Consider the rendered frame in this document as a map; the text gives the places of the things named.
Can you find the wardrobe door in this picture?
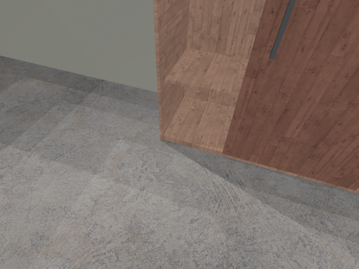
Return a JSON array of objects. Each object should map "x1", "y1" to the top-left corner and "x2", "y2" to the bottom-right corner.
[{"x1": 222, "y1": 0, "x2": 359, "y2": 190}]

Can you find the handle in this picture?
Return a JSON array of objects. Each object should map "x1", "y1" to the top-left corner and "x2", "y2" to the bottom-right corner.
[{"x1": 269, "y1": 0, "x2": 296, "y2": 59}]

